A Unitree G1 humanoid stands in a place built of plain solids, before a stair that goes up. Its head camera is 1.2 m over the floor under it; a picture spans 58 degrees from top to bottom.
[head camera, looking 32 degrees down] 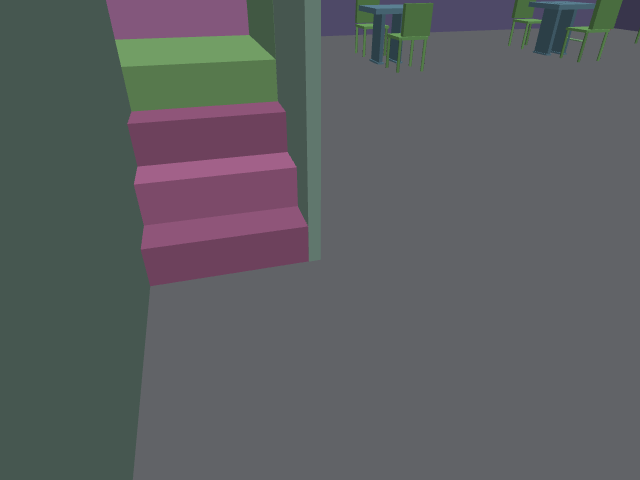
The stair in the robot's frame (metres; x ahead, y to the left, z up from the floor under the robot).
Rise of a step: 0.21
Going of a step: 0.21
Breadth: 0.73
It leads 15 degrees to the left of straight ahead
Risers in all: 4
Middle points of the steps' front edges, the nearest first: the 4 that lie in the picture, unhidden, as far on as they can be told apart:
1.63 0.41 0.20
1.83 0.46 0.40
2.03 0.52 0.61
2.23 0.57 0.82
